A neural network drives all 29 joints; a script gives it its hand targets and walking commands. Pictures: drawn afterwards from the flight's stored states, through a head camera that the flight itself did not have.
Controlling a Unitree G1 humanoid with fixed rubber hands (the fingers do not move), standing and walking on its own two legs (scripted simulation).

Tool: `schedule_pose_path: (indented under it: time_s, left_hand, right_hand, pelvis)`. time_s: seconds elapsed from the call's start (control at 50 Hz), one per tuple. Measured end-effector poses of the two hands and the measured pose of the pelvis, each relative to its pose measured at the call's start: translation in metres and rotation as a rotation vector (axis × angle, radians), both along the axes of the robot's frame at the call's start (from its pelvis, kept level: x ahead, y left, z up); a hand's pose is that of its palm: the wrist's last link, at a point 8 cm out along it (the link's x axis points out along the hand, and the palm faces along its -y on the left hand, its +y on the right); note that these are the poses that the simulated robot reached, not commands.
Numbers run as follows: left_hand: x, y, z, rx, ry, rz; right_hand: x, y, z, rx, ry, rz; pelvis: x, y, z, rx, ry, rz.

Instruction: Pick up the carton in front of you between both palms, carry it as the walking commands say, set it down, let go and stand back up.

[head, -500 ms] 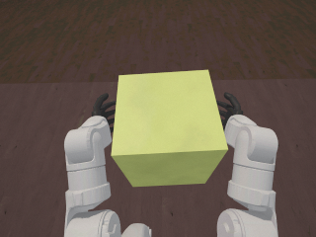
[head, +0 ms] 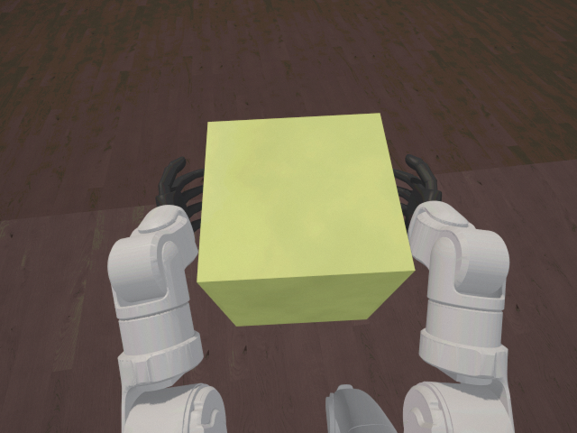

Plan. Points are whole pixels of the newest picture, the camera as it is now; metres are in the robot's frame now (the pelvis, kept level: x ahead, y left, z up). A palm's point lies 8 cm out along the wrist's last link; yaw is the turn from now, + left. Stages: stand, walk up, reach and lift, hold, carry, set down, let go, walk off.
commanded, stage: carry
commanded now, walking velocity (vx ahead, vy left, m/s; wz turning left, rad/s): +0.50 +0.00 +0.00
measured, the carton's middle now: (298, 234) +0.37 -0.02 +0.07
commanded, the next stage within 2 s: none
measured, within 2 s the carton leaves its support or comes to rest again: neither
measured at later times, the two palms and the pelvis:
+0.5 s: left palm (189, 59) +0.66 +0.13 +0.18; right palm (365, 56) +0.66 -0.17 +0.17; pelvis +0.31 -0.03 +0.02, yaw +0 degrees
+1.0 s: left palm out of the picture +0.97 +0.12 +0.21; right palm out of the picture +0.98 -0.18 +0.21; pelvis +0.63 -0.04 +0.04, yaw +1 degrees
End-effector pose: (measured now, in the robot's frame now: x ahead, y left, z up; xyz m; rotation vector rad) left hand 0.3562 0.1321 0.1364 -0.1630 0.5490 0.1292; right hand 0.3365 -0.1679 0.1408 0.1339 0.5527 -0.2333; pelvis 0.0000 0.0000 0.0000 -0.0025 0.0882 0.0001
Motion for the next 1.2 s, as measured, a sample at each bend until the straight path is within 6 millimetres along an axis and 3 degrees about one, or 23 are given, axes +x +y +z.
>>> schedule_pose_path:
  time_s: [0.08,0.14,0.18,0.28,0.36,0.48,0.6,0.68,0.74,0.84,0.92,1.02,1.12,1.2]
  left_hand:
    - [0.05,0.0,0.017,0.028,-0.043,0.026]
    - [0.09,-0.002,0.022,0.047,-0.052,0.049]
    - [0.112,-0.002,0.02,0.062,-0.033,0.074]
    - [0.154,0.003,0.009,0.062,0.068,0.122]
    - [0.2,0.004,0.021,0.046,0.039,0.125]
    - [0.285,0.002,0.043,0.044,-0.023,0.085]
    - [0.379,0.004,0.034,0.041,-0.004,0.015]
    - [0.428,-0.003,0.028,0.019,0.062,-0.023]
    - [0.46,-0.008,0.035,-0.005,0.061,-0.025]
    - [0.517,-0.009,0.059,0.004,-0.015,-0.003]
    - [0.566,-0.009,0.074,0.032,-0.04,0.022]
    - [0.626,-0.01,0.071,0.061,-0.012,0.071]
    - [0.666,-0.004,0.059,0.061,0.084,0.122]
    - [0.713,-0.001,0.072,0.051,0.047,0.128]
  right_hand:
    - [0.061,0.0,0.016,0.002,-0.042,0.038]
    - [0.11,-0.003,0.016,0.004,-0.051,0.074]
    - [0.141,-0.003,0.011,0.007,-0.034,0.105]
    - [0.198,0.003,0.002,0.044,0.063,0.133]
    - [0.242,0.004,0.011,0.061,0.036,0.123]
    - [0.313,0.002,0.032,0.032,-0.027,0.093]
    - [0.389,0.004,0.03,0.003,-0.008,0.044]
    - [0.421,-0.003,0.023,0.002,0.061,-0.005]
    - [0.45,-0.007,0.031,0.0,0.059,-0.022]
    - [0.516,-0.009,0.059,0.0,-0.017,-0.003]
    - [0.576,-0.01,0.072,0.003,-0.041,0.033]
    - [0.654,-0.011,0.063,0.007,-0.014,0.102]
    - [0.711,-0.003,0.052,0.049,0.078,0.132]
    - [0.755,-0.001,0.062,0.062,0.041,0.122]
  pelvis:
    - [0.056,-0.012,0.001,0.0,0.009,0.007]
    - [0.103,-0.025,-0.007,-0.013,-0.002,0.017]
    - [0.129,-0.033,-0.009,-0.024,-0.013,0.019]
    - [0.181,-0.043,0.008,-0.007,-0.013,0.016]
    - [0.223,-0.044,0.019,-0.002,-0.007,0.016]
    - [0.299,-0.033,0.025,-0.001,0.005,0.006]
    - [0.387,-0.011,0.016,0.032,-0.017,-0.011]
    - [0.428,-0.002,0.031,0.014,-0.015,-0.006]
    - [0.458,-0.001,0.043,0.004,-0.01,-0.006]
    - [0.515,-0.007,0.054,0.0,0.001,-0.003]
    - [0.572,-0.019,0.055,-0.002,0.009,0.004]
    - [0.645,-0.04,0.045,-0.023,-0.015,0.019]
    - [0.695,-0.049,0.062,-0.005,-0.015,0.014]
    - [0.737,-0.049,0.073,0.0,-0.009,0.014]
